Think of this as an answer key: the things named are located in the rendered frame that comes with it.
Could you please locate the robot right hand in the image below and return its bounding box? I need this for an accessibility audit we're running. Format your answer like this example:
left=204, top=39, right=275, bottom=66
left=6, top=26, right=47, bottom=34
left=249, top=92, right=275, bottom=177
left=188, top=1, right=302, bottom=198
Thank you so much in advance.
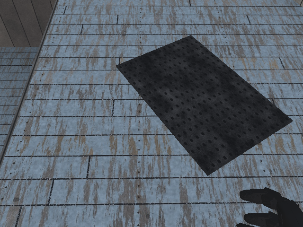
left=236, top=187, right=303, bottom=227

